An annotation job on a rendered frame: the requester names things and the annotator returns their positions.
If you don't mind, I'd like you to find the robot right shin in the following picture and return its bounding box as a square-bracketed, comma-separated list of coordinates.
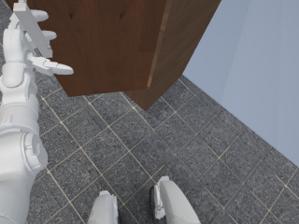
[154, 175, 169, 218]

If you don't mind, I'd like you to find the handle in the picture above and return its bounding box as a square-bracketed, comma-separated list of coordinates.
[13, 0, 52, 58]

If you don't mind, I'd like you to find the left robot forearm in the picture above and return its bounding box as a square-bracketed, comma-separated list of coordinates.
[0, 62, 40, 138]

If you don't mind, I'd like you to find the right robot foot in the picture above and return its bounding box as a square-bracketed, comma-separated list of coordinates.
[149, 186, 164, 224]

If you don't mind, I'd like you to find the left robot hand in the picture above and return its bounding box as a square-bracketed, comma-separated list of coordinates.
[3, 9, 74, 77]

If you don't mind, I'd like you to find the cupboard door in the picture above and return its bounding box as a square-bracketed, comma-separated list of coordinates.
[6, 0, 167, 97]

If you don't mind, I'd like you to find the robot left upper arm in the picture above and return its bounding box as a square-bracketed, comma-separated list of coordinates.
[0, 132, 48, 224]

